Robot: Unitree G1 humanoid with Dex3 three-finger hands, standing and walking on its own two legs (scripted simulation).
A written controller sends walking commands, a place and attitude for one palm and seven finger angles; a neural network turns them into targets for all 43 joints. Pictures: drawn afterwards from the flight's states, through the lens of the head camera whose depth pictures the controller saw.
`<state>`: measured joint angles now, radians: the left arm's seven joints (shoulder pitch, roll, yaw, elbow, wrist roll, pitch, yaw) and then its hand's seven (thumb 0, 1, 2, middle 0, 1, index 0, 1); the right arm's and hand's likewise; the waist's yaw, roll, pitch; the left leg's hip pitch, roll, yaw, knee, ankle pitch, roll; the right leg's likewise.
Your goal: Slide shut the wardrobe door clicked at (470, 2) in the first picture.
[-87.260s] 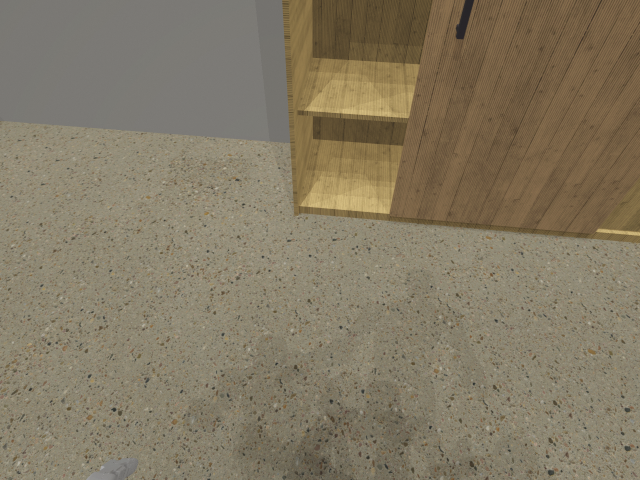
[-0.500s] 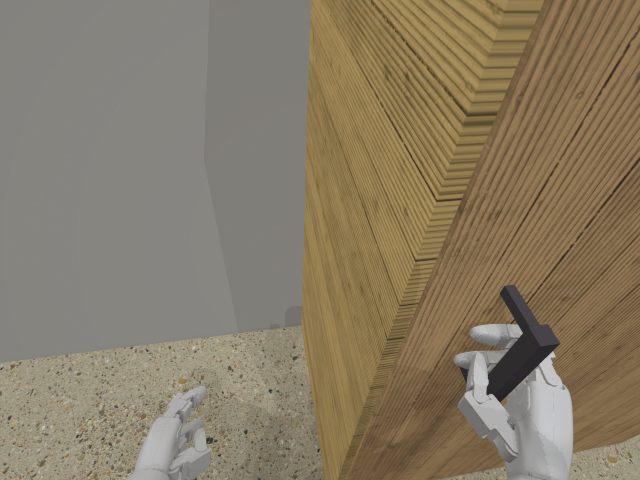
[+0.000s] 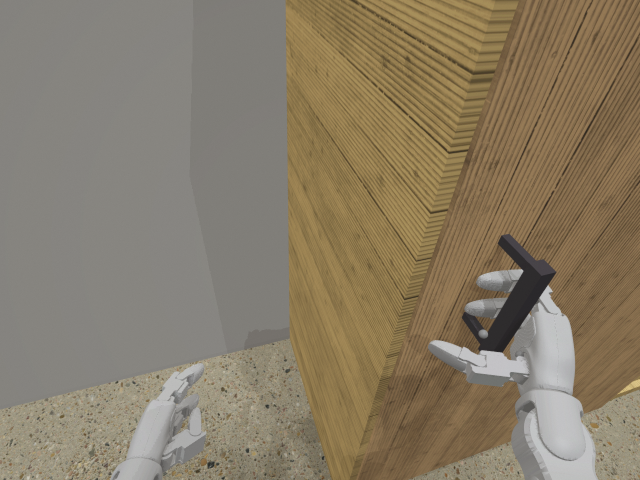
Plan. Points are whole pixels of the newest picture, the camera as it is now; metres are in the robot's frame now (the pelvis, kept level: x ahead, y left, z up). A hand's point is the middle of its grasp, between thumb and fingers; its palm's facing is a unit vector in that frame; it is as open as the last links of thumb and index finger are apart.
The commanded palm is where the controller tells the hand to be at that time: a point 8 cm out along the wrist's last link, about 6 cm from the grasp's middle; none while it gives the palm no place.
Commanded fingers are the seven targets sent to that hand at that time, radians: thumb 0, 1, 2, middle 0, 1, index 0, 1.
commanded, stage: loosen the grip on the handle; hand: right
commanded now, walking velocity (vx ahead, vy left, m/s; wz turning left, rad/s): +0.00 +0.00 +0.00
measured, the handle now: (500, 301) +0.29 -0.19 +0.14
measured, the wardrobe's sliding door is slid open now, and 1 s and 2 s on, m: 0.00 0.00 0.00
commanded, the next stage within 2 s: slip the hand off the handle in 0.26 s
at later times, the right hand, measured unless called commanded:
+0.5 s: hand (501, 338) +0.26 -0.20 +0.11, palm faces +0.21 +0.98 -0.06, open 14.3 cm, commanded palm +0.22 -0.25 +0.12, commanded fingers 0.00 0.55 -0.20 0.25 1.15 0.25 1.15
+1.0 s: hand (532, 331) +0.27 -0.24 +0.11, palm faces +0.26 +0.96 -0.09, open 14.3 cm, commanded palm +0.22 -0.29 +0.12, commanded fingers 0.00 0.55 -0.20 0.25 1.15 0.25 1.15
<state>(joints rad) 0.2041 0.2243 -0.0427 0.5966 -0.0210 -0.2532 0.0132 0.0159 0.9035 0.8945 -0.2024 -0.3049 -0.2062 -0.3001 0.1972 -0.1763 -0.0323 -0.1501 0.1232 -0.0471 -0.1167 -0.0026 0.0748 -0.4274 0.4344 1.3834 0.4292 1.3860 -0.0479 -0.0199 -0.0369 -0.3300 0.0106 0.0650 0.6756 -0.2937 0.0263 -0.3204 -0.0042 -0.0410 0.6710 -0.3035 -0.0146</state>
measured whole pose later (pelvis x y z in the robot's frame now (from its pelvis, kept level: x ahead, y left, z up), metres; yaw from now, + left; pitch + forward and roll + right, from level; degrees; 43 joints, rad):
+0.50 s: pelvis +0.01 -0.01 -0.01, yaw +0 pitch +1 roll +1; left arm 0.22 0.22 -0.03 0.62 -0.01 -0.24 0.01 0.02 0.91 0.89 -0.20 -0.30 -0.20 -0.30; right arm 0.26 -0.21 -0.07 -0.18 0.18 -0.10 -0.06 -0.01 0.55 -0.20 0.38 1.25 0.31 1.20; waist -0.06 -0.04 -0.06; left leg -0.41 0.00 0.06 0.70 -0.31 0.02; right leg -0.42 0.02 0.01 0.74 -0.34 -0.03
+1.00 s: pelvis +0.03 -0.01 -0.01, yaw +1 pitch +3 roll +1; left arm 0.26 0.23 -0.05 0.61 -0.02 -0.25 0.06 0.02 0.90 0.89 -0.20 -0.31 -0.21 -0.30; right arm 0.26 -0.27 -0.21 -0.14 0.24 -0.10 0.02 -0.01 0.55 -0.20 0.35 1.21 0.31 1.19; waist -0.06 -0.04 -0.09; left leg -0.45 0.00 0.05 0.75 -0.35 0.01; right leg -0.45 0.02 0.00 0.78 -0.38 -0.03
